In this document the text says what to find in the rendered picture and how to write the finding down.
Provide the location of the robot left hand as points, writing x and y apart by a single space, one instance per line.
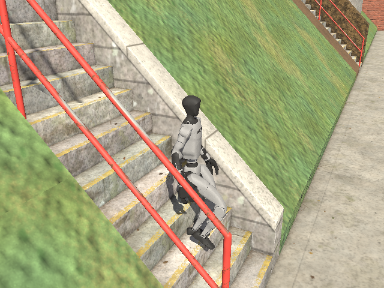
211 162

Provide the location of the left robot forearm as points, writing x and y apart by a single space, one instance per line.
204 154

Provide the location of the robot right upper arm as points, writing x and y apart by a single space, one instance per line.
184 134

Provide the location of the robot right hand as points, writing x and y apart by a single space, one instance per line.
183 194

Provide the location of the robot torso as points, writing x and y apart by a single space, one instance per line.
192 148

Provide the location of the right robot forearm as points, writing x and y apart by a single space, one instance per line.
175 160

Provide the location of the robot left foot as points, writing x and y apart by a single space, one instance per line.
190 231

